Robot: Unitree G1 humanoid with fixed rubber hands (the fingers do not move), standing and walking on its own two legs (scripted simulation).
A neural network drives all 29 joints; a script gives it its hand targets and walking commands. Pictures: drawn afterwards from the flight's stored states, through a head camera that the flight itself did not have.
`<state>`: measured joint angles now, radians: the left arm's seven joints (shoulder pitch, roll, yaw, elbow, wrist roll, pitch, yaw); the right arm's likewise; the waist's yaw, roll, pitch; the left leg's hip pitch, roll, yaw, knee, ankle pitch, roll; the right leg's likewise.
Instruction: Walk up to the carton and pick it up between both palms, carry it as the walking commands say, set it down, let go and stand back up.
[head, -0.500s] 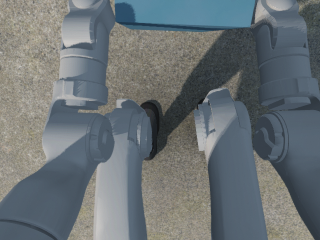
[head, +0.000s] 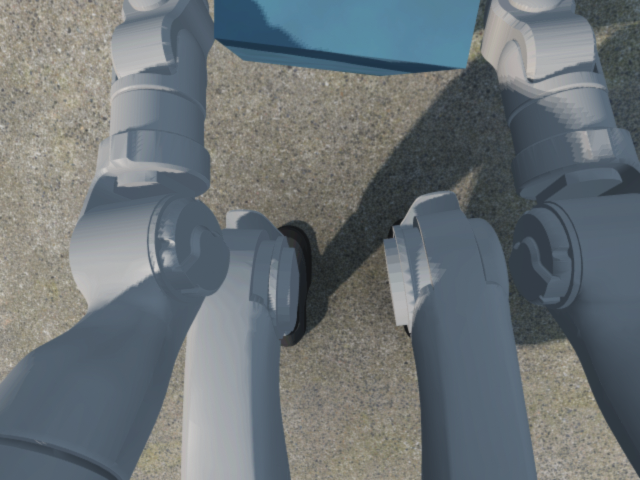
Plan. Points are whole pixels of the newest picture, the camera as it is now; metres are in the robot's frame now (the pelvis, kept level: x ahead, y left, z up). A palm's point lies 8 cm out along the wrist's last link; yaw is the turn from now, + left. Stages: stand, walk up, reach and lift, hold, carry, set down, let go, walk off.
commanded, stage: set down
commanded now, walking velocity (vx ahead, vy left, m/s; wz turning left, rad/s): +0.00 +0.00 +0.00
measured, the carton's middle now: out of the picture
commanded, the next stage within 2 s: none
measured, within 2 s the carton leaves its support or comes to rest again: rests again in 1.14 s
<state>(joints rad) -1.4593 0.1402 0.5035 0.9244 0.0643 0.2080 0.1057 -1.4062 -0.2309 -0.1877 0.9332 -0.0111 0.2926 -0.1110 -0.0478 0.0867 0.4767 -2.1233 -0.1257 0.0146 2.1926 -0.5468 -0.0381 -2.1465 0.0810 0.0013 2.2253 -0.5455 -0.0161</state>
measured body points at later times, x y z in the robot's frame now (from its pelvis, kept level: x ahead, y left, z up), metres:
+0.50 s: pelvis +0.03 +0.03 +0.00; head +0.37 -0.02 +0.28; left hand +0.57 +0.11 -0.15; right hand +0.54 -0.18 -0.17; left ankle +0.14 +0.12 -0.33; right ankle +0.13 -0.10 -0.33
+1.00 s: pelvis +0.02 +0.00 -0.01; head +0.35 -0.04 +0.29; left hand +0.55 +0.11 -0.16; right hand +0.53 -0.18 -0.17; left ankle +0.14 +0.12 -0.33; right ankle +0.13 -0.10 -0.33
